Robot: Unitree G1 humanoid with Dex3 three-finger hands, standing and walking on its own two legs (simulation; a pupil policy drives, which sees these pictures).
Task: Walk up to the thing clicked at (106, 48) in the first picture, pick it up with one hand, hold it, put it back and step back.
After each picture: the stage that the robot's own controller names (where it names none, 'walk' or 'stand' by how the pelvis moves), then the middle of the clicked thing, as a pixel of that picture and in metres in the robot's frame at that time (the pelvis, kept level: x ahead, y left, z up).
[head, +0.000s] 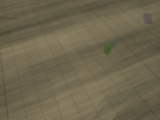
stand; (107, 49) +1.27 -0.22 -0.72
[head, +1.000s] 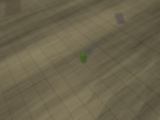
walk; (83, 57) +1.15 +0.13 -0.70
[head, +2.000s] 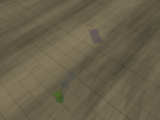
walk; (59, 97) +0.67 +0.32 -0.71
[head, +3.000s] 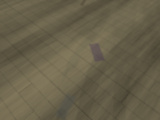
walk; out of the picture +0.38 +0.23 -0.70
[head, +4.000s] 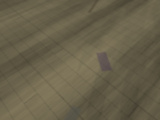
stand; out of the picture +0.31 +0.23 -0.72
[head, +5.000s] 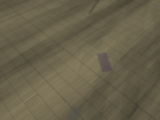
stand; out of the picture +0.31 +0.23 -0.73
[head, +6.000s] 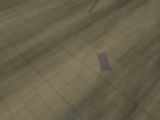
stand; out of the picture +0.31 +0.24 -0.73
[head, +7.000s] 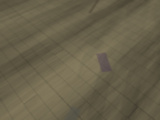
stand; out of the picture +0.30 +0.24 -0.73
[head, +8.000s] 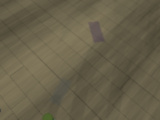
go down; (48, 119) +0.34 +0.23 -0.65
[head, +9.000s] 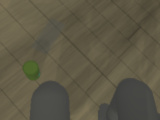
go down; (32, 71) +0.41 +0.23 -0.31
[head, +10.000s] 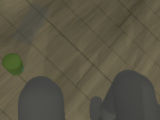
close in; (14, 65) +0.41 +0.24 -0.27
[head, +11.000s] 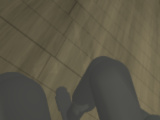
close; out of the picture +0.41 +0.26 -0.23
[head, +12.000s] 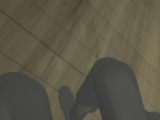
lift; out of the picture +0.39 +0.27 -0.23
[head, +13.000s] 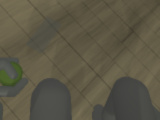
lift; (10, 76) +0.33 +0.26 -0.11
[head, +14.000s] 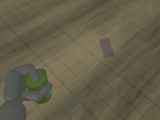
hold; (39, 87) +0.33 +0.17 +0.04
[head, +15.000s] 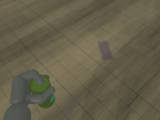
hold; (43, 92) +0.33 +0.17 +0.00
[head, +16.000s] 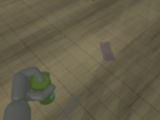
hold; (43, 89) +0.33 +0.17 +0.00
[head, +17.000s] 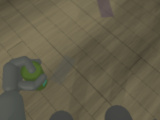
crouch; (35, 76) +0.38 +0.18 -0.07
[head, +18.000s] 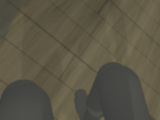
lower; out of the picture +0.43 +0.25 -0.19
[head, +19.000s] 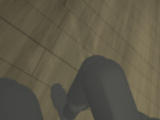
lower; out of the picture +0.43 +0.28 -0.23
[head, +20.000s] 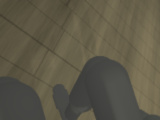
lower; out of the picture +0.42 +0.28 -0.23
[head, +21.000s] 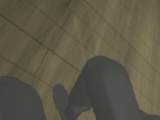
lower; out of the picture +0.42 +0.28 -0.23
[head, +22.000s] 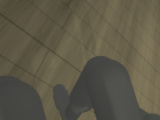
lower; out of the picture +0.42 +0.28 -0.23
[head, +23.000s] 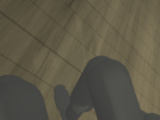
open; out of the picture +0.41 +0.26 -0.23
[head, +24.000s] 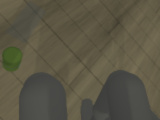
stand; (11, 60) +0.42 +0.23 -0.26
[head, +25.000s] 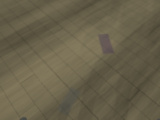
stand; out of the picture +0.35 +0.19 -0.63
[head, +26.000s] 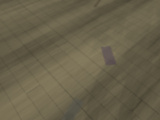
stand; out of the picture +0.36 +0.19 -0.67
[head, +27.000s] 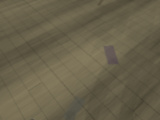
stand; out of the picture +0.36 +0.19 -0.67
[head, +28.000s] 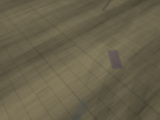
walk; out of the picture +0.37 +0.19 -0.72
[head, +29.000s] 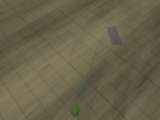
walk; (75, 110) +0.43 +0.09 -0.70
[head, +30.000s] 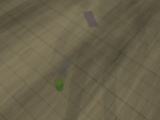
walk; (59, 85) +0.63 +0.18 -0.70
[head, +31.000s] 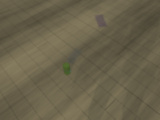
stand; (66, 68) +0.93 +0.23 -0.69
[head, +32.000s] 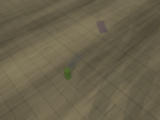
stand; (67, 73) +0.92 +0.20 -0.72
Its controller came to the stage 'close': yes
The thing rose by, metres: 0.71
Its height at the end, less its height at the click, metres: +0.00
